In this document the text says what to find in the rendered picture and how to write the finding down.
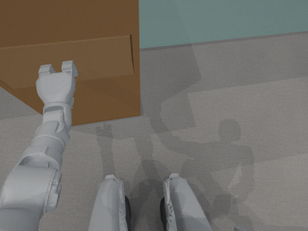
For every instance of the drawer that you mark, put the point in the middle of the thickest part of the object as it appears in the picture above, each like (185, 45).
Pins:
(94, 58)

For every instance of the robot left hand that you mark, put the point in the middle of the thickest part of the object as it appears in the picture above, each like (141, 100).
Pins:
(55, 86)

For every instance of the cabinet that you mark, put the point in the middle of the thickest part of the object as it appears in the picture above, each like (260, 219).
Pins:
(24, 22)

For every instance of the left robot forearm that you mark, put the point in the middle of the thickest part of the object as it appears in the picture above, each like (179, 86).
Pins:
(48, 145)

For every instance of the left robot upper arm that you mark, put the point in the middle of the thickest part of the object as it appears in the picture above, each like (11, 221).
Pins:
(31, 191)

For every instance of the left robot thigh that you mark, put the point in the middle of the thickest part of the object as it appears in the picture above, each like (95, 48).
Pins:
(104, 214)

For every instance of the robot thigh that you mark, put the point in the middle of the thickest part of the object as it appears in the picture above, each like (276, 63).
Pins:
(189, 215)
(104, 214)

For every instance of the right robot thigh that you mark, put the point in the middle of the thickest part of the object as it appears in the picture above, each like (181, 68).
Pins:
(189, 215)

